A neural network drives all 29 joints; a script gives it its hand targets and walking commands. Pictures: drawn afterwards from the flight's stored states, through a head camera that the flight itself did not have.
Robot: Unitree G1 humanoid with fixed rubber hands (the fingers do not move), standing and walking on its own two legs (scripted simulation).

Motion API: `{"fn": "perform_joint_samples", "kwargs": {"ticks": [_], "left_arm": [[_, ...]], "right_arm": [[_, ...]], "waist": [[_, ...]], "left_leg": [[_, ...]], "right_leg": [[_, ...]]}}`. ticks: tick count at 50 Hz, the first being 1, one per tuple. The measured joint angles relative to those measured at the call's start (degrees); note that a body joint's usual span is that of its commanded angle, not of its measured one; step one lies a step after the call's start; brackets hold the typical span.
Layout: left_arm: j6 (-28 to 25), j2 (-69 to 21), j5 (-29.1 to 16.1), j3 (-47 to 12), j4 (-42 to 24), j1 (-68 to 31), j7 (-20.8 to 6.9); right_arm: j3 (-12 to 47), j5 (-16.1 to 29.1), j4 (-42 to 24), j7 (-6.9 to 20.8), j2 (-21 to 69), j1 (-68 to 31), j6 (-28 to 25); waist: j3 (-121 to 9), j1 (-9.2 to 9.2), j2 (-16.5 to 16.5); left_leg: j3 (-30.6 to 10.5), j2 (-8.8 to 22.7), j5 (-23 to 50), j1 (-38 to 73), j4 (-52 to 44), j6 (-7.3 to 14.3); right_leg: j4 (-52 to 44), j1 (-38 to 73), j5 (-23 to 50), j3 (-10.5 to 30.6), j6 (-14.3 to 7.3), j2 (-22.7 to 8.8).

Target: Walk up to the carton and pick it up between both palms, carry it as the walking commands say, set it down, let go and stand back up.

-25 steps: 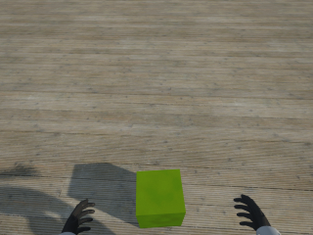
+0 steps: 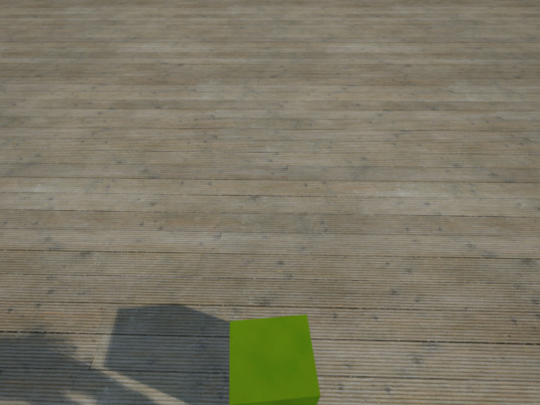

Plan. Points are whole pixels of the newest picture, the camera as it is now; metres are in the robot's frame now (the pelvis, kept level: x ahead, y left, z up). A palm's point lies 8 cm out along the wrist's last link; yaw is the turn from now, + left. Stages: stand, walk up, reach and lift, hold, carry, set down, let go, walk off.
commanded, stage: stand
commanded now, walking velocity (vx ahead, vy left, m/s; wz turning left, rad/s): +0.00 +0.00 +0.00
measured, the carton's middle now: (271, 370) +0.35 +0.01 -0.63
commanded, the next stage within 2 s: none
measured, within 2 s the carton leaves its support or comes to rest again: neither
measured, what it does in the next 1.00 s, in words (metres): stands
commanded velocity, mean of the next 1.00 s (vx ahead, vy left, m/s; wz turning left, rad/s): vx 0.00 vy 0.00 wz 0.00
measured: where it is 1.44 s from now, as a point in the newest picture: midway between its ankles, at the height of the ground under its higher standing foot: outside the picture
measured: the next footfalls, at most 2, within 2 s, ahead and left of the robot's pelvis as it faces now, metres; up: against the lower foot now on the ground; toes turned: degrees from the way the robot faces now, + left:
none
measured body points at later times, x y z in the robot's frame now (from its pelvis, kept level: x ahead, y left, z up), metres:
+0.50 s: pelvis -0.01 +0.00 +0.00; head -0.02 +0.00 +0.45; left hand -0.03 +0.23 -0.15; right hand -0.04 -0.24 -0.15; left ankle -0.08 +0.09 -0.73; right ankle -0.05 -0.09 -0.73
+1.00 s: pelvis -0.03 +0.00 +0.01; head -0.03 +0.00 +0.46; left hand -0.06 +0.22 -0.16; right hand -0.09 -0.21 -0.16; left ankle -0.08 +0.09 -0.73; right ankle -0.05 -0.09 -0.73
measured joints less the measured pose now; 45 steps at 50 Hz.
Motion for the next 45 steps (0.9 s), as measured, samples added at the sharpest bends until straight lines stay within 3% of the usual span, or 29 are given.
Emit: {"fn": "perform_joint_samples", "kwargs": {"ticks": [24,45], "left_arm": [[2.05,-3.87,-0.20,-1.81,13.51,2.07,0.85],[2.09,-6.49,-0.44,-2.42,18.55,1.31,1.24]], "right_arm": [[2.08,0.25,14.12,-0.98,3.44,2.45,1.80],[2.61,0.13,20.18,-1.29,6.40,2.59,1.54]], "waist": [[3.88,0.47,0.27],[4.65,0.27,0.21]], "left_leg": [[0.70,0.53,1.31,4.05,-2.30,-0.13],[1.04,0.46,2.77,3.77,-2.78,0.10]], "right_leg": [[-2.23,3.80,1.64,0.76,-0.31,0.47],[-3.23,3.71,3.44,1.03,0.02,0.33]]}}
